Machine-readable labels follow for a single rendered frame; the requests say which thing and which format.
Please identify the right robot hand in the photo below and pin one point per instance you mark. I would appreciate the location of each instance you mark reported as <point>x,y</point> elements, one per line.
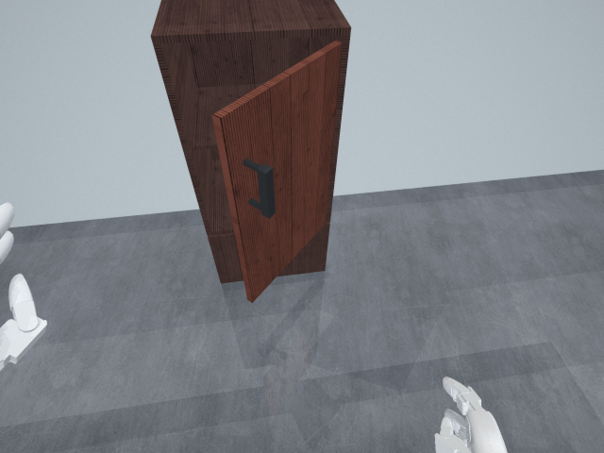
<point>479,433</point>

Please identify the left robot hand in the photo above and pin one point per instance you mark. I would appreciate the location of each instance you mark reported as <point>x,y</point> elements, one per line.
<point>19,335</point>

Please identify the cupboard door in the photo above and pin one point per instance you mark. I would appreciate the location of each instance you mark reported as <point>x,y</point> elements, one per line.
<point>288,124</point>

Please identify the handle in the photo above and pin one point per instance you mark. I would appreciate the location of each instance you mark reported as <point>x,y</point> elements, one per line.
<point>266,188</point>

